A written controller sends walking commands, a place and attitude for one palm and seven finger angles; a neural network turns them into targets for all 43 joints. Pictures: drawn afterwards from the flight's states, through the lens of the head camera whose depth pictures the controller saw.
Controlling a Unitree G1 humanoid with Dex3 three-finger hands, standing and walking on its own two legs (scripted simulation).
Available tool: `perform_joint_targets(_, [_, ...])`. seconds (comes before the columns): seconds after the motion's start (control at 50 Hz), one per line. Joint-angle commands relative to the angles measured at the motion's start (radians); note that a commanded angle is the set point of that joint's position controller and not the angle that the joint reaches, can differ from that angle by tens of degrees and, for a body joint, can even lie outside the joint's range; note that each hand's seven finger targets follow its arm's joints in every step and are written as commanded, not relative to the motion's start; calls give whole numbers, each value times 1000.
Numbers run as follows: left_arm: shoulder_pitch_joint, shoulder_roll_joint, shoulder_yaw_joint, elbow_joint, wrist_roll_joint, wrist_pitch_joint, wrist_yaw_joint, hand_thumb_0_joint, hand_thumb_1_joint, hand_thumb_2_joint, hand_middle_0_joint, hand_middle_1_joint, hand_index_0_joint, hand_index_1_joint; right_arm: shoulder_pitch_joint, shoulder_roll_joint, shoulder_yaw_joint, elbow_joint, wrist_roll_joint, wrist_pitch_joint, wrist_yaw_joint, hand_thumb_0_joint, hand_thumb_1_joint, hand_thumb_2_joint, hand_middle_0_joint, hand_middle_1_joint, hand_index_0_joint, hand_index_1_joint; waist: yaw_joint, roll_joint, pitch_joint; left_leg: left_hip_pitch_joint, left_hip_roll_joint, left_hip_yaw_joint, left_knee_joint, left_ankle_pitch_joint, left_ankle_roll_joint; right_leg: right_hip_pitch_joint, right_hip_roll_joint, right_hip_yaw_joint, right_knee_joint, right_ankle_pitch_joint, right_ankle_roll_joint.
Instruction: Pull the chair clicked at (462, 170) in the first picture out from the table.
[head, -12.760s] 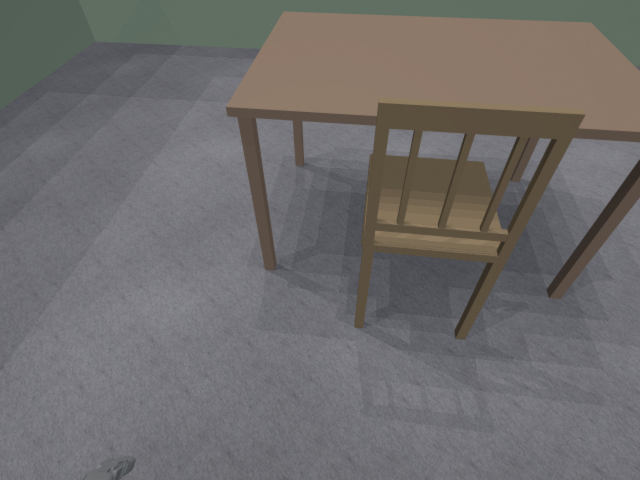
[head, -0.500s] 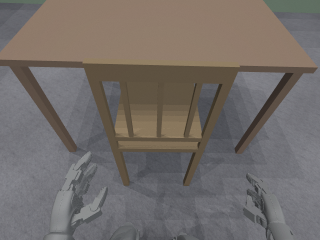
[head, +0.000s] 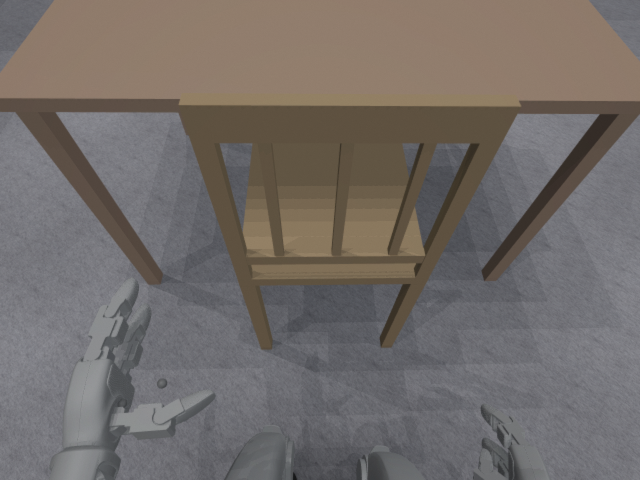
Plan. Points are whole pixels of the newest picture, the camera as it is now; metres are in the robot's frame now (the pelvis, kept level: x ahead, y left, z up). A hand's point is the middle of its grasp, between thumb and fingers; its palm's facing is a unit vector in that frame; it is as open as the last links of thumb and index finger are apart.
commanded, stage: raise the hand toward the chair's back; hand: left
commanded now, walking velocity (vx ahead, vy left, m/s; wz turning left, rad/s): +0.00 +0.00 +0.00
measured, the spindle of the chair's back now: (340, 205) +0.51 -0.01 -0.01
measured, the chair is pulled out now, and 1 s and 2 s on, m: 0.00 0.00 0.00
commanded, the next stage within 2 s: aim the fingers beside a spindle in 1.14 s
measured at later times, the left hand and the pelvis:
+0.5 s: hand (130, 374) +0.23 +0.22 +0.03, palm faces +0.07 -1.00 -0.06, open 16.8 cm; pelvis +0.00 +0.02 +0.01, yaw +1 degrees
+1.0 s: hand (120, 352) +0.25 +0.23 +0.06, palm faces +0.10 -0.99 -0.09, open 16.9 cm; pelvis +0.00 +0.01 +0.02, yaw +1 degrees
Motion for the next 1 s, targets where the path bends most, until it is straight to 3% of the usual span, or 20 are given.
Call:
perform_joint_targets(0.0, [-56,54,-24,-124,17,-165,-7,0,-243,410,-86,-120,-86,-120,-110,-144,-39,-144,-9,-91,6,0,-900,-900,200,300,200,300,-19,-25,-136,188,9,-97,-131,147,0,-34,-10,34,-150,97,22])
perform_joint_targets(0.04, [-63,69,-24,-102,19,-170,-35,0,-290,390,-81,-113,-81,-113,-104,-163,-43,-147,-2,-99,-1,0,-900,-900,200,300,200,300,-20,-23,-161,191,14,-104,-142,109,-1,-37,-13,35,-152,59,22])
perform_joint_targets(0.08, [-72,109,0,-126,10,-156,-54,0,-337,370,-76,-106,-76,-106,-97,-173,-43,-163,4,-102,-9,0,-900,-900,200,300,200,300,-4,21,-210,219,12,-105,-160,96,-3,-11,-18,41,-159,52,20])
perform_joint_targets(0.12, [-74,169,58,-173,7,-134,-46,0,-383,350,-72,-98,-72,-98,-92,-175,-45,-170,5,-99,-15,0,-900,-900,200,300,200,300,15,59,-266,265,12,-112,-179,130,-8,20,-16,35,-155,80,18])
perform_joint_targets(0.18, [-68,167,83,-253,-7,-126,-14,0,-453,320,-65,-87,-65,-87,-83,-160,-42,-177,4,-92,-14,0,-900,-900,200,300,200,300,29,73,-301,345,18,-124,-201,250,-21,56,-13,20,-159,160,15])
perform_joint_targets(0.22, [-69,172,105,-248,-9,-121,8,0,-500,300,-60,-80,-60,-80,-80,-153,-40,-169,3,-83,-9,0,-900,-900,200,300,200,300,31,84,-285,358,21,-130,-208,292,-30,59,-10,15,-164,178,14])
perform_joint_targets(0.28, [-94,121,60,-143,-3,-106,0,0,-500,300,-60,-80,-60,-80,-97,-156,-30,-162,4,-73,-5,0,-900,-900,200,300,200,300,-3,32,-173,313,30,-145,-219,204,-26,10,-7,5,-177,133,19])
perform_joint_targets(0.32, [-125,114,40,-83,4,-89,-29,0,-500,300,-60,-80,-60,-80,-101,-163,-24,-161,5,-71,-7,0,-900,-900,200,300,200,300,-20,28,-138,290,27,-145,-223,159,-18,1,-9,8,-186,111,20])
perform_joint_targets(0.38, [-170,143,51,-40,-5,-66,-89,0,-500,300,-60,-80,-60,-80,-93,-180,-20,-166,10,-73,-17,0,-900,-900,200,300,200,300,-20,6,-160,282,23,-144,-227,125,-14,22,-9,13,-197,98,21])
perform_joint_targets(0.42, [-196,179,83,-62,-19,-61,-112,0,-500,300,-60,-80,-60,-80,-91,-179,-17,-167,13,-78,-23,0,-900,-900,200,300,200,300,-8,42,-195,318,19,-144,-233,150,-16,45,-7,19,-204,112,19])
perform_joint_targets(0.46, [-218,212,123,-120,-38,-68,-119,0,-500,300,-60,-80,-60,-80,-83,-177,-16,-168,10,-83,-25,0,-900,-900,200,300,200,300,3,66,-244,355,17,-142,-235,204,-21,75,-10,18,-210,143,17])
perform_joint_targets(0.52, [-213,250,176,-162,-44,-90,-96,0,-500,300,-60,-80,-60,-80,-78,-168,-16,-156,4,-90,-23,0,-900,-900,200,300,200,300,20,92,-266,405,24,-158,-247,283,-43,80,-6,11,-202,171,14])
perform_joint_targets(0.56, [-208,227,166,-141,-44,-100,-85,0,-500,300,-60,-80,-60,-80,-76,-163,-16,-144,2,-91,-17,0,-900,-900,200,300,200,300,13,101,-244,419,28,-160,-250,311,-51,66,-8,9,-207,182,15])
perform_joint_targets(0.64, [-218,191,149,9,-46,-79,-116,0,-500,300,-60,-80,-60,-80,-80,-178,-19,-129,7,-90,-15,0,-900,-900,200,300,200,300,-8,35,-183,349,22,-147,-247,245,-34,62,-8,6,-221,161,20])
perform_joint_targets(0.68, [-217,176,127,36,-54,-61,-149,0,-500,300,-60,-80,-60,-80,-77,-188,-23,-130,14,-93,-18,0,-900,-900,200,300,200,300,-13,14,-189,347,21,-139,-244,242,-27,73,-9,10,-231,170,23])
perform_joint_targets(0.74, [-216,202,133,-4,-63,-50,-173,0,-500,300,-60,-80,-60,-80,-62,-193,-27,-140,19,-101,-20,0,-900,-900,200,300,200,300,-3,35,-235,381,18,-140,-249,294,-29,109,-10,12,-239,195,23])
perform_joint_targets(0.82, [-216,265,190,-84,-57,-84,-133,0,-500,300,-60,-80,-60,-80,-63,-185,-29,-134,9,-107,-17,0,-900,-900,200,300,200,300,15,65,-244,402,17,-140,-251,333,-37,116,-7,13,-235,209,17])
perform_joint_targets(0.84, [-218,261,192,-100,-54,-98,-120,0,-500,300,-60,-80,-60,-80,-61,-181,-28,-133,5,-107,-12,0,-900,-900,200,300,200,300,19,92,-243,407,16,-138,-252,347,-43,109,-9,13,-230,211,15])
perform_joint_targets(0.92, [-212,235,199,-20,-50,-124,-88,0,-500,300,-60,-80,-60,-80,-75,-178,-30,-119,0,-103,-1,0,-900,-900,200,300,200,300,7,43,-191,346,13,-125,-237,283,-31,88,-8,15,-228,195,16])
perform_joint_targets(0.98, [-222,197,155,33,-52,-113,-117,0,-500,300,-60,-80,-60,-80,-83,-188,-29,-127,7,-101,-1,0,-900,-900,200,300,200,300,-8,32,-181,318,11,-113,-228,221,-19,81,-12,23,-233,173,20])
